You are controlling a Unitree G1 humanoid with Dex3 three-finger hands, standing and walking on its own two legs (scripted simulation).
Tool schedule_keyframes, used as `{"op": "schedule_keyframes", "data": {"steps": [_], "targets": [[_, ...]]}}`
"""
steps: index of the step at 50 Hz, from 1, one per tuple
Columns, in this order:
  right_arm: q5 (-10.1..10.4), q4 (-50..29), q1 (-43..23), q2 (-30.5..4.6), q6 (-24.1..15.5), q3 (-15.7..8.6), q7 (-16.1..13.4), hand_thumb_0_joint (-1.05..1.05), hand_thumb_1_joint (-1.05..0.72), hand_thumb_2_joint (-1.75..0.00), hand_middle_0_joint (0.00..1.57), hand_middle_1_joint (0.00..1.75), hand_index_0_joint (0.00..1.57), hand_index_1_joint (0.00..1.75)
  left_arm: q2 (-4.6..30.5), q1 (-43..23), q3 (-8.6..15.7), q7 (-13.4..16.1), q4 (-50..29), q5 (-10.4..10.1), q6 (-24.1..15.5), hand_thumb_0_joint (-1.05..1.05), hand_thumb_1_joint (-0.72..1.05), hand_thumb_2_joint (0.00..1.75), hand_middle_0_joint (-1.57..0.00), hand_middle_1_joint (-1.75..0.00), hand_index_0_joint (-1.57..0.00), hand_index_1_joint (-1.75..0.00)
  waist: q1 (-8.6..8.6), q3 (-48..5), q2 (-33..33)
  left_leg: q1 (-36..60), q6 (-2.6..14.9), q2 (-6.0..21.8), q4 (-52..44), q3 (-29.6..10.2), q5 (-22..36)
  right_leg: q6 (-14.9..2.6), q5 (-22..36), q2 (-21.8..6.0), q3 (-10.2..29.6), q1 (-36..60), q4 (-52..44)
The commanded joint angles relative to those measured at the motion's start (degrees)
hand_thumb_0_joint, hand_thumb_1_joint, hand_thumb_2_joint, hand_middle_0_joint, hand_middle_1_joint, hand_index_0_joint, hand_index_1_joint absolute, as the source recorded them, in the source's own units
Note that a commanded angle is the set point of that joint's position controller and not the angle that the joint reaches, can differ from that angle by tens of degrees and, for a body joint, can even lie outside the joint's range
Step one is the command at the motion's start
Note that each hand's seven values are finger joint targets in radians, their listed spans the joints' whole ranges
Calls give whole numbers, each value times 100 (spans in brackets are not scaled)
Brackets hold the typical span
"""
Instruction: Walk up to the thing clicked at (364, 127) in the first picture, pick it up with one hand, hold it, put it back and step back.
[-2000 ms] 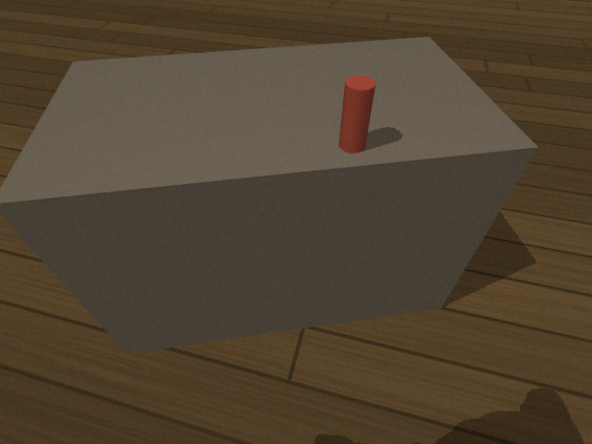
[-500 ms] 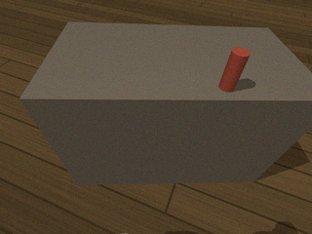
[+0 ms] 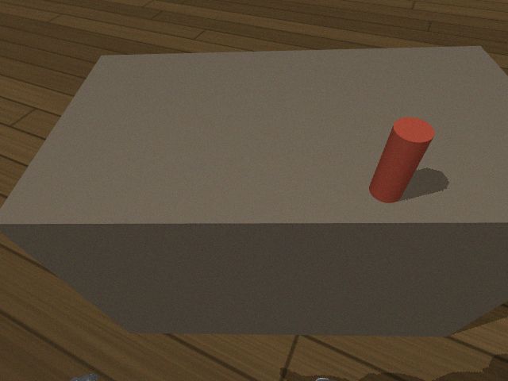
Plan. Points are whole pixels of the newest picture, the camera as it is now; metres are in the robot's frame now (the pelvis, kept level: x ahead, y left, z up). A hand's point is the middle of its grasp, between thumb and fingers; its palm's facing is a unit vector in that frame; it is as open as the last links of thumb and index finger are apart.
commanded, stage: walk up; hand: right
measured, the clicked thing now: (397, 163) +0.46 -0.22 +0.07
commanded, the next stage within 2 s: stand in 1.90 s
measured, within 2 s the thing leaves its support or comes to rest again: neither
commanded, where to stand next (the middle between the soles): +0.08 -0.01 m, yaw +1 degrees
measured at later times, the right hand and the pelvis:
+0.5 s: hand (431, 371) +0.18 -0.27 -0.14, palm faces -0.09 +0.91 -0.40, open 7.4 cm; pelvis +0.04 -0.02 -0.01, yaw +2 degrees
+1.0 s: hand out of the picture +0.10 -0.26 -0.14, palm faces -0.05 +0.94 -0.34, open 7.4 cm; pelvis +0.00 -0.01 +0.01, yaw +2 degrees
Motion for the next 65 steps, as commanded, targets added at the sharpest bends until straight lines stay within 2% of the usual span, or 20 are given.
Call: {"op": "schedule_keyframes", "data": {"steps": [1, 7, 10, 12, 14, 15, 18, 22, 26, 27, 28, 29, 32, 36, 38, 40, 44, 46, 51, 65], "targets": [[110, -293, 506, -1030, -130, -300, -93, 0, -90, -90, 20, 30, 20, 30, 1414, 343, 291, 248, -392, -127, -36, 0, 90, 90, -20, -30, -20, -30, -21, -472, -727, -1061, 63, 73, 688, -144, 47, -1299, 2100, -1234, 1375, 834, -1568], [76, -262, 33, -673, -34, -166, -48, 0, -90, -90, 20, 30, 20, 30, 1346, 319, 131, 384, -403, -39, -80, 0, 90, 90, -20, -30, -20, -30, 143, -811, -1059, -588, -138, -32, -1395, 340, 813, -1265, 4302, -1038, 683, 1040, -841], [10, -186, 93, -744, -18, -227, -80, 0, -90, -90, 20, 30, 20, 30, 1459, -31, 82, 415, -473, -195, 18, 0, 90, 90, -20, -30, -20, -30, -129, -1057, -868, 147, 13, -172, -2324, 508, 1730, -1061, 4103, -1179, 717, 788, -167], [-74, -203, 19, -1120, -10, -365, -89, 0, -90, -90, 20, 30, 20, 30, 1245, -44, -23, 442, -517, -263, 94, 0, 90, 90, -20, -30, -20, -30, -205, -1120, -63, 803, 247, 222, -2889, -149, 3594, -597, 2525, -820, 527, 69, 439], [-88, -505, -526, -1594, 47, -441, -64, 0, -90, -90, 20, 30, 20, 30, 1004, 199, -44, 489, -429, -365, 243, 0, 90, 90, -20, -30, -20, -30, -13, -1140, 1033, 666, 1281, 1768, -3509, -2113, 4462, -125, -1700, 375, 101, -335, 1622], [-29, -446, -596, -1656, 48, -446, -65, 0, -90, -90, 20, 30, 20, 30, 1146, 231, -13, 539, -320, -334, 327, 0, 90, 90, -20, -30, -20, -30, -132, -1222, 1230, 393, 1750, 2069, -3513, -2420, 4177, -110, -2373, 256, 519, -35, 2184], [-39, -480, -979, -1289, 108, -312, -109, 0, -90, -90, 20, 30, 20, 30, 1138, 161, 42, 495, -102, -288, 317, 0, 90, 90, -20, -30, -20, -30, 4, -1009, 1017, 137, 1303, 1364, -3233, -1284, 4296, -164, -1964, 291, 649, -160, 2227], [-95, -467, -1079, -1168, 196, -279, -52, 0, -90, -90, 20, 30, 20, 30, 1059, 265, 26, 502, 62, -239, 195, 0, 90, 90, -20, -30, -20, -30, -2, -1219, 1051, 690, 1158, 1153, -2848, -1025, 4263, -17, -1541, 229, 206, -36, 852], [25, -476, -1335, -921, 345, -203, 39, 0, -90, -90, 20, 30, 20, 30, 1180, 489, 64, 580, 348, -88, -32, 0, 90, 90, -20, -30, -20, -30, 224, -1269, 445, -6, 573, 705, -1964, -528, 3314, -83, 446, 137, 474, 1314, -1339], [71, -516, -1369, -702, 362, -141, 74, 0, -90, -90, 20, 30, 20, 30, 1455, 376, 102, 614, 272, 21, -100, 0, 90, 90, -20, -30, -20, -30, 159, -1060, -261, -777, 231, 307, -1490, -277, 2527, -391, 743, -757, 1815, 1436, -1595], [19, -548, -1530, -804, 404, -193, 55, 0, -90, -90, 20, 30, 20, 30, 1986, 22, 206, 612, 186, 11, -83, 0, 90, 90, -20, -30, -20, -30, 106, -794, -891, -1008, 70, -67, -1132, 16, 265, -1184, 946, -1797, 2747, 758, -1753], [-41, -424, -1498, -1002, 440, -303, 22, 0, -90, -90, 20, 30, 20, 30, 2178, -348, 230, 600, 77, 47, -98, 0, 90, 90, -20, -30, -20, -30, 46, -569, -1115, -658, 12, 143, -574, -196, -252, -1578, 1174, -2134, 3075, 98, -1710], [29, -231, -1467, -935, 370, -303, 134, 0, -90, -90, 20, 30, 20, 30, 1629, -533, 117, 589, 75, 24, -149, 0, 90, 90, -20, -30, -20, -30, -118, -196, -775, -656, 60, 99, -1029, -101, 163, -1075, 1921, -1309, 1622, 319, -1280], [19, 19, -1292, -629, 235, -194, 145, 0, -90, -90, 20, 30, 20, 30, 1496, -303, 34, 524, 181, -15, -127, 0, 90, 90, -20, -30, -20, -30, -58, -653, -1006, 297, 50, -95, -2959, 423, 1327, -551, 2653, -626, 909, 778, -580], [-51, 231, -993, -873, 147, -296, 89, 0, -90, -90, 20, 30, 20, 30, 1255, -426, -35, 488, 101, -71, -60, 0, 90, 90, -20, -30, -20, -30, -184, -1118, -635, 1238, 214, 266, -3415, -89, 2590, -255, 1852, -408, 628, 424, -78], [-25, 179, -1354, -1293, 94, -315, 70, 0, -90, -90, 20, 30, 20, 30, 984, -132, -130, 479, 212, -158, 14, 0, 90, 90, -20, -30, -20, -30, 81, -1329, 273, 1063, 972, 1460, -3488, -1498, 2501, 19, -446, 133, 218, 270, 110], [24, 253, -1777, -888, 207, -117, 136, 0, -90, -90, 20, 30, 20, 30, 1442, -311, -49, 447, 498, -48, -106, 0, 90, 90, -20, -30, -20, -30, 34, -810, -59, 71, 106, 198, -2911, -44, 1468, -337, 41, -531, 1270, 851, -1535], [-15, 590, -1358, -859, 209, -108, 137, 0, -90, -90, 20, 30, 20, 30, 1468, -698, -69, 423, 487, -76, -60, 0, 90, 90, -20, -30, -20, -30, -183, -630, 33, 470, 46, 213, -3312, -153, 796, -421, -540, -666, 1276, 282, -1543], [-31, 665, -1819, -975, 178, -83, 187, 0, -90, -90, 20, 30, 20, 30, 1181, -515, -145, 371, 859, -69, -13, 0, 90, 90, -20, -30, -20, -30, 94, -229, 269, -251, 224, 666, -4280, -818, -227, -162, -797, -16, 587, 796, -1590], [11, 1118, -1660, -858, 104, -37, 97, 0, -90, -90, 20, 30, 20, 30, 1084, -888, -197, 386, 1239, -112, -35, 0, 90, 90, -20, -30, -20, -30, -43, -934, 170, 846, 47, 554, -4069, -249, 2518, -41, 1116, -295, 533, 1339, -1906]]}}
